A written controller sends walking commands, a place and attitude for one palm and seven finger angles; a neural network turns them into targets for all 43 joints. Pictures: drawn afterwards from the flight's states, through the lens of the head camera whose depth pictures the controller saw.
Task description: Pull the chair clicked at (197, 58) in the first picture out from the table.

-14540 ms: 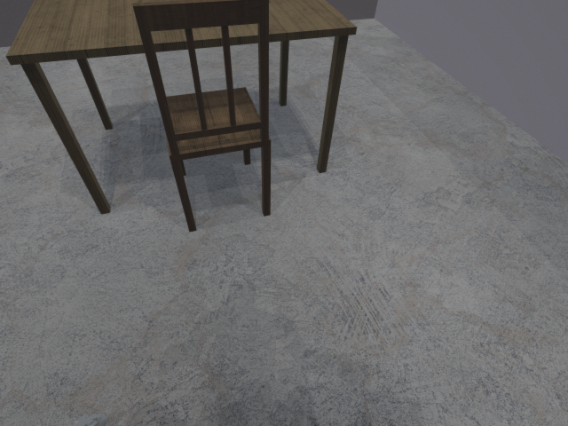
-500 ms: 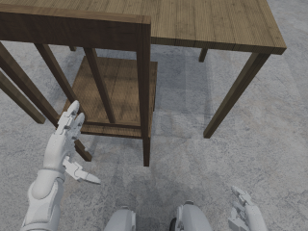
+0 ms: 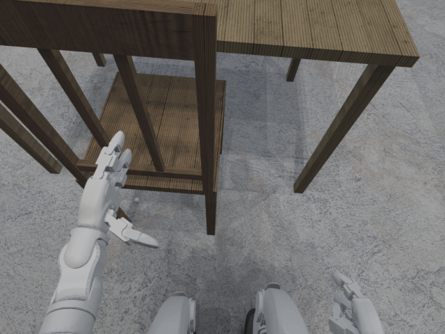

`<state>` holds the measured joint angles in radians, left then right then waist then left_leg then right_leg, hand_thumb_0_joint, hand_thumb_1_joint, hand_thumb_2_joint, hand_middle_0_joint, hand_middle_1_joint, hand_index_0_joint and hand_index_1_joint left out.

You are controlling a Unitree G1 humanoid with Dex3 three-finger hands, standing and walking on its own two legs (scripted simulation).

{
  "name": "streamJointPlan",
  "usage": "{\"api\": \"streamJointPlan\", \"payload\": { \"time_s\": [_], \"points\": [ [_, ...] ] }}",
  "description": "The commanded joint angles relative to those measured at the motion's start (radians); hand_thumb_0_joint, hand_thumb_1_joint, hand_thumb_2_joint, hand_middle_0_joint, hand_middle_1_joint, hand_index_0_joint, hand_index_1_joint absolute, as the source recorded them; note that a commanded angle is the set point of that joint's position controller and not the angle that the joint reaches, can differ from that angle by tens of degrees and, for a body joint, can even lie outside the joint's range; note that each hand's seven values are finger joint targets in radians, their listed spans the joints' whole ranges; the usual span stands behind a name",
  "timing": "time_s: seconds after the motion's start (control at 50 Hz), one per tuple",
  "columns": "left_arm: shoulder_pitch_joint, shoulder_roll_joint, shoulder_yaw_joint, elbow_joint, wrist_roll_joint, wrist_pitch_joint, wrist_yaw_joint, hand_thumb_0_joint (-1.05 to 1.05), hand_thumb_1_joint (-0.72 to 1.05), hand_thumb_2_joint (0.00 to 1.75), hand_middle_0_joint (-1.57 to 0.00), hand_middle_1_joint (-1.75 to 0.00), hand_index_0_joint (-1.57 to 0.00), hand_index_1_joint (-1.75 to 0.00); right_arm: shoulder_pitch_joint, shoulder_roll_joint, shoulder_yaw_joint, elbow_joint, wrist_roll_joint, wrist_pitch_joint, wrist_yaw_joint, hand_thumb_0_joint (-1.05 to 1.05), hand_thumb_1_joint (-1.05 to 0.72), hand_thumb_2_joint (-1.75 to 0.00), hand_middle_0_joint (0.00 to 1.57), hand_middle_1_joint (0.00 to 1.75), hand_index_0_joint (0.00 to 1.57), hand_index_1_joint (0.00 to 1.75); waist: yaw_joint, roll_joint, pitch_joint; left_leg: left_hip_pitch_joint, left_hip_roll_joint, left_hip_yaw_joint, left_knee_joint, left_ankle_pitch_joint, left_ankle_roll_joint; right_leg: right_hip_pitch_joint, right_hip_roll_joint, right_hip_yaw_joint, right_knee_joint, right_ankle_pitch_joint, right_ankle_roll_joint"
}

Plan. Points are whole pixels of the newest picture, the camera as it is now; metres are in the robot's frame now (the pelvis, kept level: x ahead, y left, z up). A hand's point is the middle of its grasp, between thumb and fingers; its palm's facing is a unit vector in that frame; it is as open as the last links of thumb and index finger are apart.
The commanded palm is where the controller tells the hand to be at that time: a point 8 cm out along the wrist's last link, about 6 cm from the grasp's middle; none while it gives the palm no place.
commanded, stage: aim the fingers beside a spindle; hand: left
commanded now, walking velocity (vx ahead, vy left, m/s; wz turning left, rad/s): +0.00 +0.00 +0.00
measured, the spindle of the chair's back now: (92, 121) +0.49 +0.27 +0.03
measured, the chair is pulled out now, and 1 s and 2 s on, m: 0.00 0.00 0.00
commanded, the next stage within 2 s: push the fingers through the gap in 0.72 s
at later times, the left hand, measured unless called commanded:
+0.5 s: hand (143, 198) +0.34 +0.15 +0.02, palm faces -0.08 -1.00 -0.03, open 17.0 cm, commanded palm +0.32 +0.20 +0.02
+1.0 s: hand (145, 194) +0.35 +0.15 +0.02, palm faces -0.07 -1.00 -0.05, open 17.0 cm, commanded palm +0.33 +0.20 +0.02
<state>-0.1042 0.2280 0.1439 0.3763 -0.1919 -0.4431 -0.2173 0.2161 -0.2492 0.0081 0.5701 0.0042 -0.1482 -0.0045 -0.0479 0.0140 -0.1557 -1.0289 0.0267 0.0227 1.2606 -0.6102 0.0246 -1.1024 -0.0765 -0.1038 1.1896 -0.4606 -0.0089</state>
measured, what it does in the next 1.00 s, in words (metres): stands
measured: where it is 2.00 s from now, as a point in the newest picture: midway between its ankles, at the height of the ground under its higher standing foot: outside the picture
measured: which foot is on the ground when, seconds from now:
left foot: down 0.00-1.00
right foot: down 0.00-1.00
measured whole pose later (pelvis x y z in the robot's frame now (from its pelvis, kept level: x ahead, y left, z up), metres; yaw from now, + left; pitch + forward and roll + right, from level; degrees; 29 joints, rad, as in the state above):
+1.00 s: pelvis +0.00 +0.00 -0.01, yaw +0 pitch +22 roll -1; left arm -0.18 0.22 0.13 0.45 -0.16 -0.47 -0.17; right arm 0.21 -0.25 0.01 0.57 0.00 -0.11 0.00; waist -0.05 0.01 -0.16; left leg -1.06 0.03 0.02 1.29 -0.61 0.02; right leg -1.14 -0.08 -0.10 1.22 -0.46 -0.01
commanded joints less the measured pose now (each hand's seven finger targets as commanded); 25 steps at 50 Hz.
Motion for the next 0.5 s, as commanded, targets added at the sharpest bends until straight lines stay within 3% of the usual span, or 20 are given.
{"api": "streamJointPlan", "payload": {
  "time_s": [0.0,0.1,0.18,0.24,0.36,0.4,0.48],
  "points": [
    [-0.22,0.111,0.039,-0.186,0.002,-0.073,0.014,0.0,-0.5,0.3,-0.06,-0.08,-0.06,-0.08,0.027,-0.146,-0.062,-0.114,0.001,-0.037,-0.012,0.0,-0.9,-0.9,0.2,0.3,0.2,0.3,-0.007,0.025,-0.382,0.137,-0.024,-0.061,-0.189,0.36,-0.017,0.298,0.046,0.06,-0.108,0.202,-0.017],
    [-0.253,0.092,0.024,-0.151,0.014,-0.076,0.034,0.0,-0.5,0.3,-0.06,-0.08,-0.06,-0.08,0.029,-0.143,-0.061,-0.112,-0.002,-0.022,-0.007,0.0,-0.9,-0.9,0.2,0.3,0.2,0.3,-0.014,0.014,-0.378,0.112,-0.026,-0.058,-0.178,0.345,-0.016,0.285,0.047,0.063,-0.101,0.196,-0.015],
    [-0.237,0.15,0.088,-0.154,0.014,-0.082,0.047,0.0,-0.5,0.3,-0.06,-0.08,-0.06,-0.08,0.024,-0.143,-0.06,-0.124,-0.001,-0.009,-0.006,0.0,-0.9,-0.9,0.2,0.3,0.2,0.3,0.008,0.013,-0.407,0.09,-0.032,-0.045,-0.181,0.328,-0.014,0.331,0.046,0.077,-0.106,0.196,-0.014],
    [-0.241,0.172,0.107,-0.139,0.011,-0.085,0.043,0.0,-0.5,0.3,-0.06,-0.08,-0.06,-0.08,0.025,-0.142,-0.056,-0.126,0.0,-0.002,-0.009,0.0,-0.9,-0.9,0.2,0.3,0.2,0.3,0.007,0.012,-0.405,0.067,-0.033,-0.041,-0.18,0.32,-0.011,0.351,0.048,0.083,-0.108,0.203,-0.014],
    [-0.258,0.089,0.014,-0.158,-0.005,-0.086,0.013,0.0,-0.5,0.3,-0.06,-0.08,-0.06,-0.08,0.032,-0.145,-0.059,-0.114,0.005,-0.01,-0.009,0.0,-0.9,-0.9,0.2,0.3,0.2,0.3,-0.026,0.029,-0.387,0.123,-0.024,-0.054,-0.184,0.327,-0.012,0.294,0.05,0.067,-0.12,0.186,-0.013],
    [-0.236,0.094,0.019,-0.153,-0.007,-0.084,0.015,0.0,-0.5,0.3,-0.06,-0.08,-0.06,-0.08,0.035,-0.149,-0.062,-0.112,0.005,-0.011,-0.01,0.0,-0.9,-0.9,0.2,0.3,0.2,0.3,-0.022,0.003,-0.388,0.12,-0.025,-0.056,-0.185,0.328,-0.011,0.303,0.05,0.068,-0.121,0.19,-0.013],
    [-0.21,0.099,0.025,-0.163,0.007,-0.086,0.034,0.0,-0.5,0.3,-0.06,-0.08,-0.06,-0.08,0.033,-0.146,-0.063,-0.118,0.003,-0.008,-0.006,0.0,-0.9,-0.9,0.2,0.3,0.2,0.3,-0.006,0.018,-0.391,0.123,-0.027,-0.055,-0.188,0.348,-0.014,0.309,0.047,0.065,-0.112,0.202,-0.015]
  ]
}}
